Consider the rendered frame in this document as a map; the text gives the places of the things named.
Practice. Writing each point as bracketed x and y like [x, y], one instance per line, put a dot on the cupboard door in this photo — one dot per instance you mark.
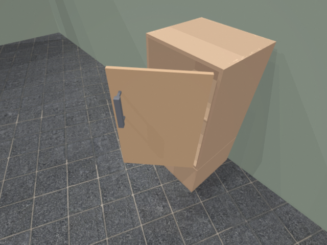
[164, 112]

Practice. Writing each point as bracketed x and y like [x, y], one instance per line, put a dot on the handle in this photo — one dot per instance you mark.
[118, 110]

